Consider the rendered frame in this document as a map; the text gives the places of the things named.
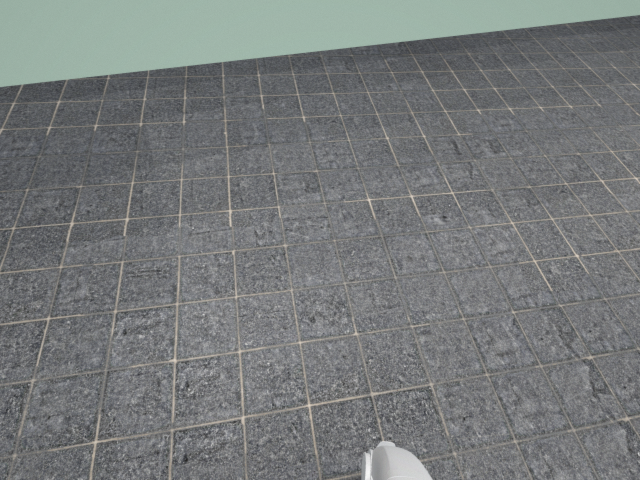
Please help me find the robot right thigh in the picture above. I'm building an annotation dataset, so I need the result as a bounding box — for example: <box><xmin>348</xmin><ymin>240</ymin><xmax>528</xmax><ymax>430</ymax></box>
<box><xmin>361</xmin><ymin>446</ymin><xmax>433</xmax><ymax>480</ymax></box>

